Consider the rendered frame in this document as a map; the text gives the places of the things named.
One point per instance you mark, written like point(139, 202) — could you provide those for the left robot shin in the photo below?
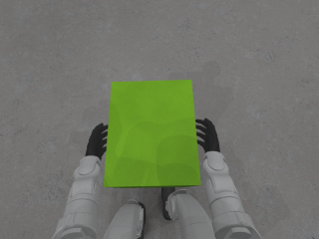
point(134, 202)

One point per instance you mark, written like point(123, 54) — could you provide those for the robot left forearm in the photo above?
point(81, 211)

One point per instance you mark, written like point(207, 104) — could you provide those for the robot right forearm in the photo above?
point(228, 214)

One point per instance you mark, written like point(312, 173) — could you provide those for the left robot hand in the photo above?
point(96, 141)

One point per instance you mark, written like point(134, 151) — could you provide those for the left robot thigh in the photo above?
point(128, 221)

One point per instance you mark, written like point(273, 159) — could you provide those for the right robot hand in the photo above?
point(211, 142)

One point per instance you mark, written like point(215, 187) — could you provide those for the carton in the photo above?
point(151, 141)

